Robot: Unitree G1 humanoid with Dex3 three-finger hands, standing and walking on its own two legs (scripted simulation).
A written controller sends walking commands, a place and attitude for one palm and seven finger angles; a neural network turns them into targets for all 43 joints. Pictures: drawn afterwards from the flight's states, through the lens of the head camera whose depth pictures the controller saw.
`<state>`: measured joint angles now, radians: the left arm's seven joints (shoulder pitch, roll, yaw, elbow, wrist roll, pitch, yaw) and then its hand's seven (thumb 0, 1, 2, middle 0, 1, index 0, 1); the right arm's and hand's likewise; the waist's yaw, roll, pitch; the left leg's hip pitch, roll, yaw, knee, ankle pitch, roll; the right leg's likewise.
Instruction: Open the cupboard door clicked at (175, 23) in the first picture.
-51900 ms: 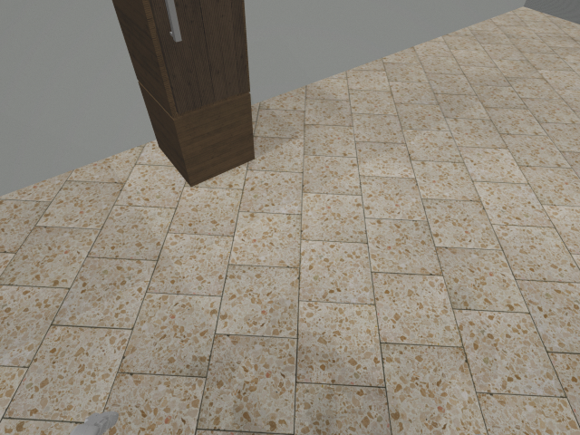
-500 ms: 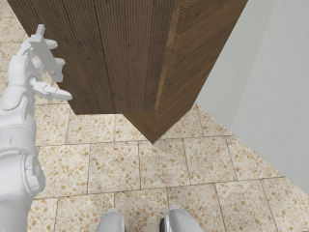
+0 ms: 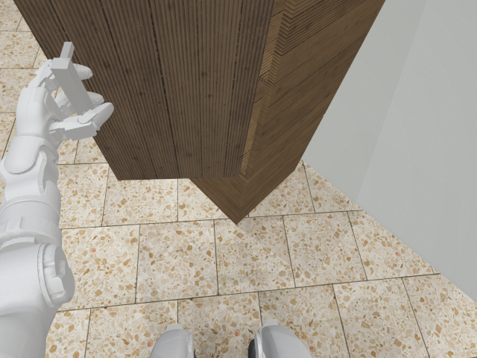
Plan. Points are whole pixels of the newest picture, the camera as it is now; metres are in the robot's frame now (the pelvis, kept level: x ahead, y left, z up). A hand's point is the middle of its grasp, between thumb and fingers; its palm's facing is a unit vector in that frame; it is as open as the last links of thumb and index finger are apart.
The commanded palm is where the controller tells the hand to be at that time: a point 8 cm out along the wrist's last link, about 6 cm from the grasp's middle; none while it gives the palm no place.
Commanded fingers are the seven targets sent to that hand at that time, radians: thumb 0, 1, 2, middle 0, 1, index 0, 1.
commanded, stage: close the thumb around the handle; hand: left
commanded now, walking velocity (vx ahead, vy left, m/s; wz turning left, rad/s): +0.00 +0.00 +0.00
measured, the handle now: (81, 89) +0.54 +0.23 +0.08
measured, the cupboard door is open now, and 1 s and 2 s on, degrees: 49 78 100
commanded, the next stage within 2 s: pull the door open along its arc in 0.24 s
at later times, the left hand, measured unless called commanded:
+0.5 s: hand (93, 116) +0.48 +0.21 +0.08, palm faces +0.03 -1.00 -0.01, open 5.7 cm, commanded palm +0.44 +0.25 +0.08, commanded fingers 0.00 0.90 0.90 -0.40 -1.35 -0.40 -1.35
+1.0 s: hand (127, 190) +0.35 +0.14 +0.08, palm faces +0.31 -0.95 +0.08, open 6.2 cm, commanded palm +0.29 +0.18 +0.08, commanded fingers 0.00 0.90 0.90 -0.40 -1.35 -0.40 -1.35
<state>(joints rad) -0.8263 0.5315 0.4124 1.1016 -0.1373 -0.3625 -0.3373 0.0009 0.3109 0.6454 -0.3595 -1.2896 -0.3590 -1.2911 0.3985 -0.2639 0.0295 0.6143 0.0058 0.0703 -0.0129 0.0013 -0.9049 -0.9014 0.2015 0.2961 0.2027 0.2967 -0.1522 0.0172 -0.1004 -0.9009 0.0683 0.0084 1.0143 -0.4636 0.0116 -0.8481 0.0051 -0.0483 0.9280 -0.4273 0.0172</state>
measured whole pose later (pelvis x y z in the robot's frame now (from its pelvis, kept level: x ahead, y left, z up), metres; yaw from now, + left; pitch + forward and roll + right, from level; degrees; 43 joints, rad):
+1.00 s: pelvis +0.02 -0.02 +0.02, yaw +1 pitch +13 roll -1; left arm -0.08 0.05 0.13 0.26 -0.14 -0.29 0.19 0.03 0.68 0.75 -0.33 -1.34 -0.35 -1.31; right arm 0.25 -0.22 -0.01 0.51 -0.01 0.00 0.05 0.01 -0.91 -0.90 0.20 0.30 0.20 0.30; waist -0.03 0.03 -0.13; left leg -0.67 0.05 0.03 0.89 -0.44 -0.01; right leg -0.66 -0.01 -0.03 0.87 -0.44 0.00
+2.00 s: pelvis +0.01 -0.04 +0.01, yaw +4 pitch +9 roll +0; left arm 0.23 -0.08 -0.22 -0.02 0.09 -0.21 0.51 0.00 -0.39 0.34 -0.29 -1.11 -0.30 -1.12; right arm 0.20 -0.19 0.00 0.53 -0.06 0.01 0.00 0.01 -0.91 -0.90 0.20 0.30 0.20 0.30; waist 0.00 0.03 -0.11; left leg -0.62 0.04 -0.03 0.91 -0.45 -0.05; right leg -0.59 -0.02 -0.09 0.92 -0.49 -0.04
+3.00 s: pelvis +0.00 -0.01 +0.00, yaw +3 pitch +9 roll -1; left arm 0.51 0.09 -0.20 -0.28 -0.03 -0.25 0.03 -0.01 -0.50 0.30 -0.14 -0.30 -0.14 -0.30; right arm 0.26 -0.20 0.03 0.38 0.00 -0.04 0.01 0.01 -0.90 -0.90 0.20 0.30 0.20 0.30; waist 0.00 0.04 -0.11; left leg -0.68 0.03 -0.01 1.01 -0.49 0.00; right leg -0.65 -0.03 -0.06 0.99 -0.50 0.00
